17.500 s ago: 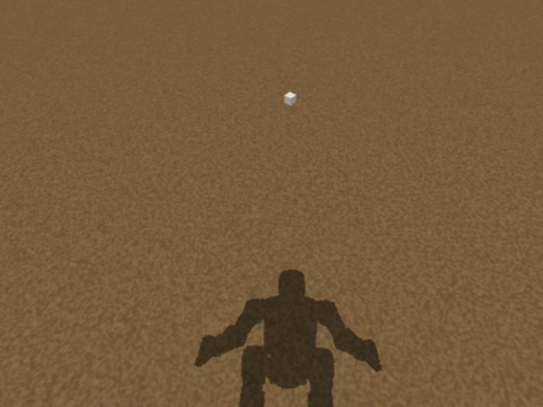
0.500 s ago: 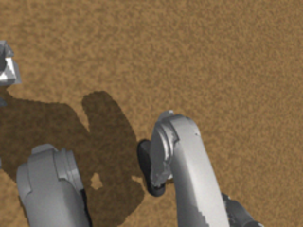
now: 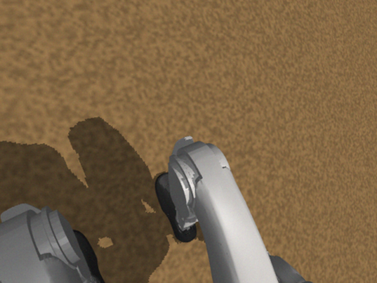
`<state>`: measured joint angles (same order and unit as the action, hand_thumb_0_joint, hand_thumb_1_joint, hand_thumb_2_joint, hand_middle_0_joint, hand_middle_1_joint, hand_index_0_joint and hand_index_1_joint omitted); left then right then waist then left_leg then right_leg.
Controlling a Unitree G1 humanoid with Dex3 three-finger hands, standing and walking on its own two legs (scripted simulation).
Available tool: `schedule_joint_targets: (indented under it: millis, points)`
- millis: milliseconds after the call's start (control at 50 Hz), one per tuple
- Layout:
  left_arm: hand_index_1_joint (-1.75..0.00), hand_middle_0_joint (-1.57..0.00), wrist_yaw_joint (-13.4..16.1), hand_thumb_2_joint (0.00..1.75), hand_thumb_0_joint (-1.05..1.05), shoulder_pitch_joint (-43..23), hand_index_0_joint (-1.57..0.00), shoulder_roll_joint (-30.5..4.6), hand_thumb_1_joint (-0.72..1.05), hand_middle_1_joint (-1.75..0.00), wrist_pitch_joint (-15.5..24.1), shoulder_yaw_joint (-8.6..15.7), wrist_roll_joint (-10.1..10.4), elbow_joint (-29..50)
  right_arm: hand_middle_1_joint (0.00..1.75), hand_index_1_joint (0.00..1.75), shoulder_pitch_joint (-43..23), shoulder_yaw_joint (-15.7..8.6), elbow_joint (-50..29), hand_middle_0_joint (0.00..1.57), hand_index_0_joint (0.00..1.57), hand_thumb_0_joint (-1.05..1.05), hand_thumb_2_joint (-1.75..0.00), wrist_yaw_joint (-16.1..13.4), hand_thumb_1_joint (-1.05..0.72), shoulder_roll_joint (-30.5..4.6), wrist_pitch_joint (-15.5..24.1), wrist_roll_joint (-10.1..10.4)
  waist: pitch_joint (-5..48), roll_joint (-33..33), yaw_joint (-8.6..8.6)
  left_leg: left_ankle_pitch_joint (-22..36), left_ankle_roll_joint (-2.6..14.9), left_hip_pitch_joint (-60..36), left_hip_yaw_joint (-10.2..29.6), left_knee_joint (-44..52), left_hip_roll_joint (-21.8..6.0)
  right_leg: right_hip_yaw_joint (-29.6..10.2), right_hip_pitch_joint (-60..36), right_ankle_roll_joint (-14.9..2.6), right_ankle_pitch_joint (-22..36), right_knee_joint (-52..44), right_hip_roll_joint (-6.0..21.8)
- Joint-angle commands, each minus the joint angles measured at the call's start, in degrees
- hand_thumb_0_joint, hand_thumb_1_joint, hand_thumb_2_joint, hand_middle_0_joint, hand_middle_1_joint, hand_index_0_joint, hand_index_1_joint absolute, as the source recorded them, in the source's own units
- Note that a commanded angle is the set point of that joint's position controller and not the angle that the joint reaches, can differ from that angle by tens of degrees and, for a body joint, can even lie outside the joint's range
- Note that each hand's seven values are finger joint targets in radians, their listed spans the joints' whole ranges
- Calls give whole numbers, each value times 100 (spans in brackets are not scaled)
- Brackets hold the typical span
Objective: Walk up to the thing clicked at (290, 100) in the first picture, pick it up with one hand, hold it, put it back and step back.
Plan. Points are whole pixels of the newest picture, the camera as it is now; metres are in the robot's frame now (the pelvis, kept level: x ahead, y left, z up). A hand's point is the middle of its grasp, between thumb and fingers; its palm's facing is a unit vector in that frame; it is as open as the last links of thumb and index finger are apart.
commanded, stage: rest palm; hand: left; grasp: from above
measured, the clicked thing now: out of the picture +0.51 +0.28 -0.28
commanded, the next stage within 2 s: close in 0.14 s
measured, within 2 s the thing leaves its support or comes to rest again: neither
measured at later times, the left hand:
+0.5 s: hand out of the picture +0.48 +0.28 -0.24, palm faces -0.45 -0.06 -0.89, open 11.0 cm
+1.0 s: hand out of the picture +0.48 +0.29 -0.25, palm faces -0.49 -0.11 -0.87, open 10.6 cm
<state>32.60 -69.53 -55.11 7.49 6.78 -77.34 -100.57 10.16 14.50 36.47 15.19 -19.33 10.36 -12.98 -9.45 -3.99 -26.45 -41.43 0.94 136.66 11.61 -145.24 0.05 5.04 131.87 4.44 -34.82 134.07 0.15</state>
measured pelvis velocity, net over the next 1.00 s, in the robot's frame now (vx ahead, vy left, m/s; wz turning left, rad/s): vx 0.00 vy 0.00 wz -0.02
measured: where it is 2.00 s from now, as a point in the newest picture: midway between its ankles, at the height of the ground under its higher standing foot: (138, 248)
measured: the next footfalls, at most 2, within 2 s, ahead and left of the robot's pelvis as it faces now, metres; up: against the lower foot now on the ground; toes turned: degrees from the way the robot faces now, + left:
none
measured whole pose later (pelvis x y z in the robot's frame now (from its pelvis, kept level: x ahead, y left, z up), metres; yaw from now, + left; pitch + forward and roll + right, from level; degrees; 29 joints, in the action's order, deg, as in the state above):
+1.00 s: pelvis +0.00 +0.00 +0.01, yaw -1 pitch +30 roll -15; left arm 28.7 -64.9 -59.1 11.5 5.1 -73.5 -96.0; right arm 9.6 17.8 35.4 13.8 -20.3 10.6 -13.2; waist -12.5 -5.8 -24.8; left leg -41.7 0.1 134.7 14.1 -144.9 0.1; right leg 7.2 129.4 4.6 -34.3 132.4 -0.2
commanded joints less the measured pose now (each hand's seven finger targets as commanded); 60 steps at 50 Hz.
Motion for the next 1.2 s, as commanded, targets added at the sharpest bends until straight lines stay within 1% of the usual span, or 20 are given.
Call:
schedule_joint_targets:
  millis: [0, 80, 100, 140, 160, 220, 320, 340, 440, 540, 580, 660, 720, 740, 860, 920, 1040, 1060, 1140, 1180]
  points:
    - [-100, -8, -84, 85, 0, -1151, -15, -1522, -41, -107, 51, 171, 186, 889, 30, 30, 1267, -535, 18, 20, 20, 0, -90, -124, -91, -1933, -79, 61, 4096, 2734, -89, 1659, 26, -2996, -499, 1504, -46, 789, -2561, -539, 1516, -1008, -209]
    - [-100, -14, -270, 87, 0, -885, -21, -1561, -34, -107, 304, 230, 308, 1128, 30, 30, 1436, -540, 17, 20, 20, 0, -90, -201, -91, -1966, -190, 43, 4151, 2668, -80, 1886, -14, -2952, -483, 1463, -65, 846, -2814, -574, 1621, -1084, -242]
    - [-98, -15, -325, 85, 0, -982, -22, -1469, -31, -106, 374, 132, 311, 1134, 30, 30, 1438, -511, 3, 20, 20, 0, -90, -209, -91, -1960, -208, 30, 4050, 2649, -167, 1778, -15, -2910, -486, 1383, -62, 850, -2718, -583, 1545, -1081, -240]
    - [-98, -19, -370, 85, 0, -901, -25, -1553, -27, -105, 547, 137, 306, 1271, 30, 30, 1518, -506, 36, 20, 20, 0, -90, -242, -91, -1976, -275, 11, 4110, 2582, -139, 1805, 2, -2856, -476, 1411, -73, 856, -2992, -556, 1602, -1140, -262]
    - [-97, -21, -402, 85, 0, -895, -27, -1422, -24, -104, 613, 62, 302, 1219, 30, 30, 1516, -477, 37, 20, 20, 0, -90, -243, -91, -1939, -282, -6, 4002, 2504, -195, 1810, -5, -2853, -472, 1340, -73, 873, -2912, -552, 1602, -1125, -255]
    - [-95, -27, -321, 85, 0, -991, -34, -1465, -15, -102, 866, -11, 278, 1273, 30, 30, 1473, -475, 92, 20, 20, 0, -90, -296, -91, -1995, -325, -40, 3945, 2617, -170, 1590, -41, -2945, -416, 1411, -91, 941, -2768, -571, 1384, -1173, -282]
    - [-82, -35, 7, 68, 0, -1217, -44, -1395, 1, -91, 1074, -294, -8, 1177, 30, 30, 1259, -409, 64, 20, 20, 0, -89, -327, -89, -2008, -255, -140, 3661, 2694, -262, 1160, -32, -3045, -412, 1441, -90, 1006, -2406, -530, 1104, -1151, -304]
    - [-80, -36, 117, 67, 0, -1221, -45, -1410, 2, -90, 1069, -315, -6, 1033, 30, 30, 1154, -394, 83, 20, 20, 0, -89, -340, -90, -1975, -231, -113, 3630, 2677, -198, 1057, -40, -3023, -377, 1557, -114, 1018, -2389, -528, 1040, -1163, -320]
    - [-73, -32, 491, 57, 0, -1241, -42, -1163, -3, -83, 763, -556, -134, 545, 30, 30, 943, -385, 84, 20, 20, 0, -89, -341, -89, -2051, 8, -163, 3188, 2611, -325, 747, -52, -3048, -363, 1640, -121, 1015, -2028, -497, 900, -1165, -294]
    - [-76, -31, 730, 57, 0, -1429, -41, -1257, -4, -86, 398, -463, -46, 546, 30, 30, 911, -373, 100, 20, 20, 0, -90, -301, -90, -2104, 116, -129, 3505, 2810, -364, 1103, -108, -3261, -278, 1777, -181, 1000, -2210, -523, 1255, -1147, -298]
    - [-77, -28, 706, 58, 0, -1415, -39, -1257, -6, -88, 281, -375, 27, 479, 30, 30, 914, -361, 87, 20, 20, 0, -89, -242, -89, -2127, 177, -118, 3586, 2907, -413, 1371, -121, -3367, -243, 1694, -209, 1009, -2195, -498, 1491, -1038, -248]
    - [-76, -31, 613, 58, 0, -1489, -41, -1602, -5, -86, 109, -92, 150, 549, 30, 30, 941, -322, 98, 20, 20, 0, -90, -202, -90, -2122, 202, -56, 3645, 2870, -363, 1481, -59, -3141, -293, 1575, -196, 937, -2379, -489, 1563, -1075, -232]
    - [-76, -33, 388, 56, 0, -1297, -43, -1473, -4, -86, 67, -182, 244, 491, 30, 30, 960, -330, 35, 20, 20, 0, -90, -183, -91, -2102, 209, -42, 3599, 2921, -370, 1421, -69, -3175, -315, 1621, -190, 920, -2403, -518, 1459, -1085, -253]
    - [-76, -33, 336, 57, 0, -1318, -42, -1677, -5, -86, 96, -11, 259, 618, 30, 30, 1002, -279, 86, 20, 20, 0, -90, -173, -91, -2041, 207, -27, 3656, 2997, -310, 1527, -91, -3216, -265, 1605, -203, 959, -2347, -520, 1471, -1060, -224]
    - [-75, -37, -117, 54, 0, -931, -47, -1505, 2, -86, 277, -176, 392, 876, 30, 30, 1124, -231, 10, 20, 20, 0, -90, -182, -91, -1963, 60, -22, 3802, 2766, -289, 1721, -36, -3046, -382, 1449, -160, 949, -2846, -522, 1616, -1149, -278]
    - [-76, -41, -197, 57, 0, -927, -51, -1599, 8, -87, 451, -81, 495, 1191, 30, 30, 1241, -284, 40, 20, 20, 0, -90, -239, -90, -2035, -39, -5, 3929, 2807, -214, 1709, -61, -3060, -349, 1504, -154, 986, -2912, -555, 1531, -1212, -277]
    - [-72, -48, -107, 54, 0, -1120, -59, -1603, 19, -82, 743, -159, 278, 1344, 30, 30, 1295, -256, -18, 20, 20, 0, -90, -258, -90, -2024, -117, -34, 3757, 2834, -282, 1614, -88, -3240, -278, 1527, -163, 1053, -2638, -557, 1420, -1150, -309]
    - [-71, -50, -80, 54, 0, -1113, -61, -1431, 22, -82, 751, -251, 228, 1216, 30, 30, 1289, -270, -13, 20, 20, 0, -90, -253, -90, -2036, -108, -52, 3630, 2775, -340, 1601, -86, -3207, -273, 1489, -163, 1061, -2520, -550, 1442, -1144, -304]
    - [-68, -53, 137, 51, 0, -1161, -63, -1402, 26, -78, 706, -384, 86, 911, 30, 30, 1178, -264, -42, 20, 20, 0, -90, -272, -90, -2017, -42, -89, 3387, 2823, -359, 1164, -85, -3173, -278, 1635, -163, 1061, -2356, -531, 1179, -1181, -320]
    - [-67, -55, 260, 51, 0, -1402, -65, -1495, 28, -78, 660, -336, 4, 1111, 30, 30, 1132, -291, -37, 20, 20, 0, -90, -276, -90, -2047, -30, -66, 3533, 2992, -287, 1278, -117, -3258, -230, 1710, -185, 1071, -2238, -537, 1270, -1139, -294]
